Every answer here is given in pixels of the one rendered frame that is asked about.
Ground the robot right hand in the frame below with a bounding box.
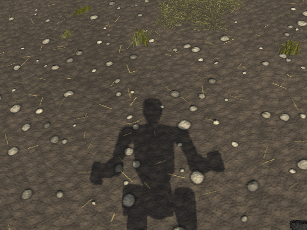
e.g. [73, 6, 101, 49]
[289, 219, 307, 230]

